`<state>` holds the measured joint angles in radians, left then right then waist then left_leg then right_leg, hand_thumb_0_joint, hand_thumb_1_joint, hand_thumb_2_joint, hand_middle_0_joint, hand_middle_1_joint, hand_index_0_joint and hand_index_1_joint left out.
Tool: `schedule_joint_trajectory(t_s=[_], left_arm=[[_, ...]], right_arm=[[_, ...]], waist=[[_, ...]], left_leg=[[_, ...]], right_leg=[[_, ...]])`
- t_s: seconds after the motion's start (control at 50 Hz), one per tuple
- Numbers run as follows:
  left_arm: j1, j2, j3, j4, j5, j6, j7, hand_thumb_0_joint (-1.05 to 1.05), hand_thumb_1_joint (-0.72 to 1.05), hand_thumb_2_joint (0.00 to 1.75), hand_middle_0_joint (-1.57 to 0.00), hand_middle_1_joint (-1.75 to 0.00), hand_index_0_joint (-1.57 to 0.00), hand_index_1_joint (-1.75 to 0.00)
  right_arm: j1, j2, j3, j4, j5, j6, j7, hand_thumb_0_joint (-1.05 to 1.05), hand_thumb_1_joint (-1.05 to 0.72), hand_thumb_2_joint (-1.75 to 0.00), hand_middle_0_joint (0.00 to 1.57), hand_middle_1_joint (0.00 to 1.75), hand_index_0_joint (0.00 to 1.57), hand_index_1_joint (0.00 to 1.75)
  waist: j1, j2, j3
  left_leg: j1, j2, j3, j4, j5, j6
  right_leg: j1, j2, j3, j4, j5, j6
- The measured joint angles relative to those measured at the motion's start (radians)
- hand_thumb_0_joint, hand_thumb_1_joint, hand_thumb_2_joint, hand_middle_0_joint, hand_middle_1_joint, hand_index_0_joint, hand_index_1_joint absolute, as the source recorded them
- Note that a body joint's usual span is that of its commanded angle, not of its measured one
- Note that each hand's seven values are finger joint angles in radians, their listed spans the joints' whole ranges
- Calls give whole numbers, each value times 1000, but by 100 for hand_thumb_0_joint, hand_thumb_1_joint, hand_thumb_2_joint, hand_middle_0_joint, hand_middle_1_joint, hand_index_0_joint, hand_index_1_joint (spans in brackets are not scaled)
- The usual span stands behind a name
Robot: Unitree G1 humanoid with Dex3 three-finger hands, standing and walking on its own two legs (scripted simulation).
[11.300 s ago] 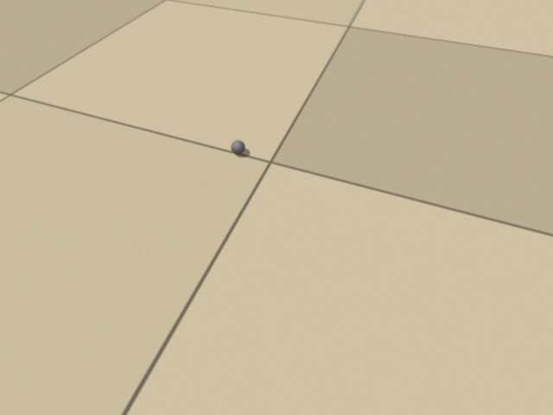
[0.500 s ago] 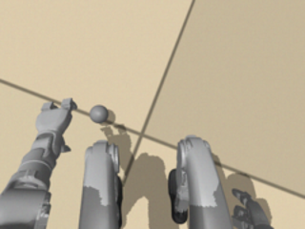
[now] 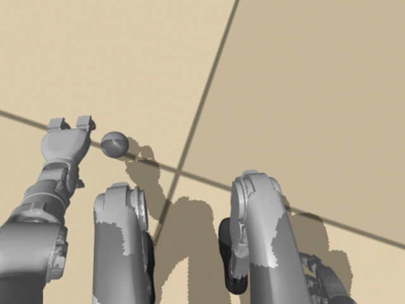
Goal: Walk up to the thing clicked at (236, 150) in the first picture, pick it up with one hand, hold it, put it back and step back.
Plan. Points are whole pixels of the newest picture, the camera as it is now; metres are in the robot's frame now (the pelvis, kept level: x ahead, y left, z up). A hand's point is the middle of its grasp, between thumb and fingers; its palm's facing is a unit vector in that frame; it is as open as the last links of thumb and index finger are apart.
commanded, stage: rise first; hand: left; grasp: from above
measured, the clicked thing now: (115, 144) +0.47 +0.20 -0.32
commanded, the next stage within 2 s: approach in 0.74 s
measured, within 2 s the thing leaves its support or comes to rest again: neither
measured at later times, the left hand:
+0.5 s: hand (83, 155) +0.41 +0.25 -0.20, palm faces -0.46 -0.05 -0.88, open 14.1 cm
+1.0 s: hand (90, 149) +0.43 +0.24 -0.21, palm faces -0.45 -0.04 -0.89, open 14.1 cm
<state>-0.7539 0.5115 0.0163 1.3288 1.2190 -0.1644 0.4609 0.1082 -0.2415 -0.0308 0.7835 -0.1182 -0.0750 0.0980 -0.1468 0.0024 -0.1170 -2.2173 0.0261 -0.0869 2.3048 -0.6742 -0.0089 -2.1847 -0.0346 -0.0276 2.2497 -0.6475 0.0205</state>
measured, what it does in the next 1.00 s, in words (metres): stands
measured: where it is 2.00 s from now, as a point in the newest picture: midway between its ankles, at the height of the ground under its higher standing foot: (189, 276)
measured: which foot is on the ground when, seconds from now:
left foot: down 0.00-1.00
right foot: down 0.00-1.00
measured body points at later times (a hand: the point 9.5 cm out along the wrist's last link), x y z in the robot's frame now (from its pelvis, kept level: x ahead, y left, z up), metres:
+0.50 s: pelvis +0.01 +0.00 -0.01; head +0.23 +0.05 +0.38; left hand +0.43 +0.25 -0.15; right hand +0.08 -0.27 -0.13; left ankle +0.09 +0.13 -0.32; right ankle +0.10 -0.13 -0.32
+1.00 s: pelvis +0.01 +0.00 -0.03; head +0.24 +0.04 +0.36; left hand +0.45 +0.24 -0.16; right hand +0.07 -0.28 -0.15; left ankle +0.09 +0.13 -0.32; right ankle +0.10 -0.13 -0.32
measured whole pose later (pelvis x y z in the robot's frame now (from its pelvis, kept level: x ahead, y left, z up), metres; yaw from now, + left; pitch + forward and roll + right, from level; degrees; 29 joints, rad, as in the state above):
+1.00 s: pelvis +0.01 +0.00 -0.03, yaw -1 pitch +34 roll -5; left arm -0.88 0.54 0.01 1.47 1.24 -0.15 0.52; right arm 0.13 -0.26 -0.01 0.81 -0.16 -0.10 0.15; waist -0.19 -0.01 -0.08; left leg -2.29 0.03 -0.10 2.40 -0.70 -0.01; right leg -2.26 -0.02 -0.03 2.33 -0.67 0.02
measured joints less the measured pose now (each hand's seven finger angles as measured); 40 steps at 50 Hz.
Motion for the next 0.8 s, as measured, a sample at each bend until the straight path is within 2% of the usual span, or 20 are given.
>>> schedule_joint_trajectory(t_s=[0.16, 0.5, 0.68, 0.8], left_arm=[[-22, 8, 15, 16, 9, 5, 26, 0, -53, 102, -8, -101, -8, -101], [-39, 9, 15, 45, 15, 13, 31, 0, -52, 101, -8, -102, -8, -102], [-50, 15, 22, 68, 26, 2, 48, 0, -52, 101, -8, -102, -8, -102], [-65, 19, 31, 81, 20, 3, 57, 0, -53, 101, -8, -103, -8, -103]], right_arm=[[6, -3, -4, 8, -13, -2, 8, 0, -91, -89, 20, 30, 21, 30], [15, -13, -2, 9, -16, -5, 31, 0, -91, -89, 20, 30, 21, 30], [19, -25, 1, 10, -23, -16, 41, 0, -91, -90, 20, 30, 21, 30], [15, -27, 5, 11, -31, -21, 45, 0, -91, -90, 20, 30, 21, 30]], waist=[[-8, -4, 11], [-22, -6, 14], [-30, -6, 21], [-33, -4, 35]], left_leg=[[-26, -1, -7, 29, -12, -2], [-39, 2, -7, 51, -31, 5], [-57, 0, -9, 71, -27, 1], [-64, 0, -12, 79, -24, -2]], right_leg=[[-24, 2, -4, 24, -9, 0], [-34, 7, -2, 40, -24, 8], [-55, 7, -1, 63, -20, 5], [-64, 8, -3, 71, -16, 4]])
